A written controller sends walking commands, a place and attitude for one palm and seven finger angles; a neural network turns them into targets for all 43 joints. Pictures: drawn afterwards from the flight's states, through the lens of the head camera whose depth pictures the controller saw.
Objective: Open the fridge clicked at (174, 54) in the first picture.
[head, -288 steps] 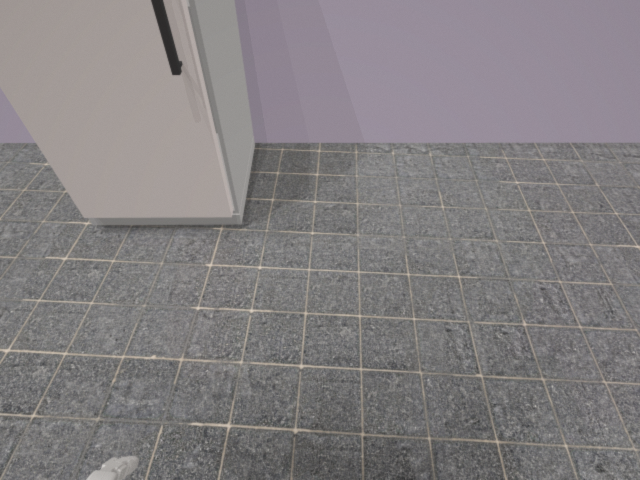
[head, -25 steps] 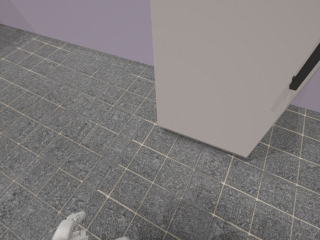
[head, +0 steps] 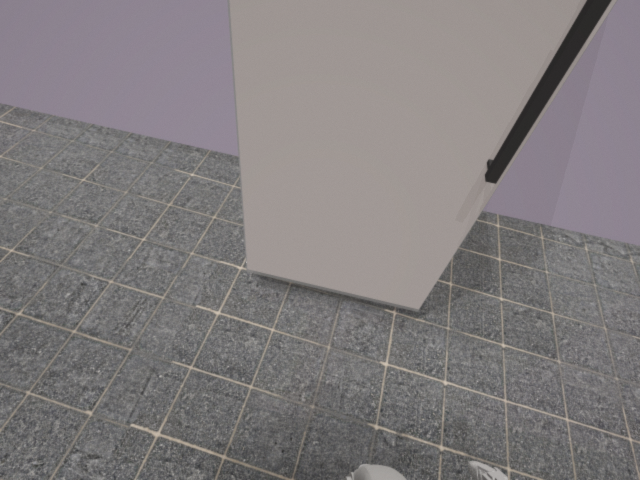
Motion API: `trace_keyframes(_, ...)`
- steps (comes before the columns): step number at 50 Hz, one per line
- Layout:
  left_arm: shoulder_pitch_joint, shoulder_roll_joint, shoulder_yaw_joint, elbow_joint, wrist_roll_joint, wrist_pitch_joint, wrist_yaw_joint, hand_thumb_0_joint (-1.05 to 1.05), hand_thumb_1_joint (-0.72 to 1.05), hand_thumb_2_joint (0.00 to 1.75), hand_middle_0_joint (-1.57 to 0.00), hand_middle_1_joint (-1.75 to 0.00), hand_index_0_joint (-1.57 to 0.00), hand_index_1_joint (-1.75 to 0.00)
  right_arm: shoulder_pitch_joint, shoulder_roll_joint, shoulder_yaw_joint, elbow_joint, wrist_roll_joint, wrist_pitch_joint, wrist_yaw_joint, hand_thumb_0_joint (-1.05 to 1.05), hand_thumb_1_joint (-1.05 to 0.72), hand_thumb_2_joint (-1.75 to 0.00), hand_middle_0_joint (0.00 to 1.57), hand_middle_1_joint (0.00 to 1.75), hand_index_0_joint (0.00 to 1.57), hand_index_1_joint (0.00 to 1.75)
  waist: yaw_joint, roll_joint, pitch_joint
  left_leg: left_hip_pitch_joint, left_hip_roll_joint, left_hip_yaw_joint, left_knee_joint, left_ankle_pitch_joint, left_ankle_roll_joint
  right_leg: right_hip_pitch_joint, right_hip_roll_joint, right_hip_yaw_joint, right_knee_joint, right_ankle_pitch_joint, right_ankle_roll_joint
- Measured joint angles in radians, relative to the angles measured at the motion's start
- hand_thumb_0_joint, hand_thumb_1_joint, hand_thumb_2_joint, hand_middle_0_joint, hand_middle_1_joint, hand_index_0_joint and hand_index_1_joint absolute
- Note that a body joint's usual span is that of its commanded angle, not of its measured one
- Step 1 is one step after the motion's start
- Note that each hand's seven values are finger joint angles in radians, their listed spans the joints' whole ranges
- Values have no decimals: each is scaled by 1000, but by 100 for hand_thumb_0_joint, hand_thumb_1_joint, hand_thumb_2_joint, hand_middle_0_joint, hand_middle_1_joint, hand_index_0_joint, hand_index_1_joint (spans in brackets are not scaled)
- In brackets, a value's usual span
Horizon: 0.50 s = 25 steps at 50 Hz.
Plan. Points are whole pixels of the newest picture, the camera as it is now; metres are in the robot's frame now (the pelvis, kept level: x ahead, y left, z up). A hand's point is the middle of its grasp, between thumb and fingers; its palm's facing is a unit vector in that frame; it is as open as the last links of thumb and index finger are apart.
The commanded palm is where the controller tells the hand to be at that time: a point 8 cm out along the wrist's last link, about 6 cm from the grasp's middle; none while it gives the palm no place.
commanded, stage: turn to face it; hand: right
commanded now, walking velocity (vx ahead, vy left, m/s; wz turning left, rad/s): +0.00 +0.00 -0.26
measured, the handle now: (536, 93) +0.73 -0.31 +0.14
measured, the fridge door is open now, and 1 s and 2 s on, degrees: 0 0 0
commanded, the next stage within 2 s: take the last steps up to it in 0.08 s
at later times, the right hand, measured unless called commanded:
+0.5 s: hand out of the picture -0.04 -0.26 -0.17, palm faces +0.18 +0.97 -0.19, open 7.4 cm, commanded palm none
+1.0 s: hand (470, 468) +0.19 -0.22 -0.15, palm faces +0.23 +0.95 -0.21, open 7.1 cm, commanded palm none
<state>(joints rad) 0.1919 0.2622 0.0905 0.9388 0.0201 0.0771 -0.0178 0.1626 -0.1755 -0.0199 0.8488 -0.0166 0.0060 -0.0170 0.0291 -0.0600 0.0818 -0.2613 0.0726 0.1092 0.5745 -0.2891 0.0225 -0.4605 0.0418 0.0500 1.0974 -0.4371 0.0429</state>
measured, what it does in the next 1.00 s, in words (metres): walks ahead: right foot, then left foot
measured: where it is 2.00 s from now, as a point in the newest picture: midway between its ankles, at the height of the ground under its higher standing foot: (334, 467)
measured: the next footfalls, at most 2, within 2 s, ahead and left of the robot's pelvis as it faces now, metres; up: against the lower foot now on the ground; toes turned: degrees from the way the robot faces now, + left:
right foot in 0.32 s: -0.01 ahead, -0.14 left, +0.00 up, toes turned -10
left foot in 0.84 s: +0.21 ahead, +0.06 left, +0.00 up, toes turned +0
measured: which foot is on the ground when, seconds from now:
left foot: down 0.00-0.32, up 0.34-0.82, down 0.84-1.00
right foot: up 0.00-0.30, down 0.32-0.84, up 0.86-1.00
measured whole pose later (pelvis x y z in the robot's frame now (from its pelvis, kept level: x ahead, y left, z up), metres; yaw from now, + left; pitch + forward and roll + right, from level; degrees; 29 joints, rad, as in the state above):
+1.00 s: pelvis +0.13 -0.03 +0.00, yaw -10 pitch -1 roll +0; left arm 0.38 0.16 0.06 1.13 0.02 0.00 0.00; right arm 0.19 -0.14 -0.06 1.01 -0.01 -0.08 -0.02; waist 0.03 -0.03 0.04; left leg -0.23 0.04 0.17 0.48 -0.23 0.04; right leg -0.43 -0.07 -0.04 1.11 -0.33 -0.01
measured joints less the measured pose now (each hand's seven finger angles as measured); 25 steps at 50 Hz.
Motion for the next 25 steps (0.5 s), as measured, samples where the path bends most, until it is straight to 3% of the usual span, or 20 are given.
trace_keyframes(2,4,2,-1,8,1,2,-3,1,91,90,-20,-30,-20,-30,15,8,2,13,-1,1,-1,1,-90,-90,21,30,20,30,0,6,-2,15,10,15,-26,14,0,-10,-20,-18,53,32,12)
trace_keyframes(5,6,-2,-5,24,0,6,-4,1,91,90,-20,-30,-20,-30,37,11,4,34,-4,0,-1,1,-90,-90,21,30,20,30,-8,23,-2,29,25,35,-52,29,0,17,-46,-33,5,35,24)
trace_keyframes(12,-24,-21,-27,49,-10,-1,4,1,91,90,-19,-30,-20,-30,89,-13,-7,93,-12,1,2,1,-90,-90,21,30,21,30,-49,63,2,17,48,73,-55,47,-17,143,-63,-72,-281,-22,18)
trace_keyframes(15,-26,-34,-39,47,-8,-24,4,1,91,90,-19,-30,-20,-30,117,-37,-19,129,-8,8,5,1,-90,-90,21,30,21,30,-60,81,-14,0,59,90,-23,36,-38,233,-61,-110,-475,35,1)
trace_keyframes(16,-20,-37,-43,43,-6,-37,4,1,91,90,-19,-30,-20,-30,129,-45,-24,139,-4,14,7,1,-90,-90,21,30,21,30,-60,83,-26,-15,62,95,6,19,-45,260,-60,-111,-546,68,-17)
trace_keyframes(19,-3,-67,-54,43,4,-63,8,1,91,90,-20,-30,-20,-30,148,-71,-35,178,-6,43,12,1,-91,-90,20,30,20,30,-67,110,-37,-91,45,26,215,-158,-55,270,-48,-122,-543,102,-73)
trace_keyframes(22,41,-89,-67,52,2,-82,21,0,91,90,-20,-30,-20,-30,151,-79,-36,203,-10,44,27,1,-91,-90,20,30,20,30,-56,107,-51,-169,25,-14,404,-111,-56,319,-43,-111,-623,134,-87)
trace_keyframes(25,87,-106,-74,82,-4,-96,28,0,91,90,-20,-30,-20,-30,147,-74,-30,206,-11,26,35,1,-91,-90,20,30,20,30,-53,103,-61,-213,28,-31,459,-37,-65,369,-31,-101,-712,173,-95)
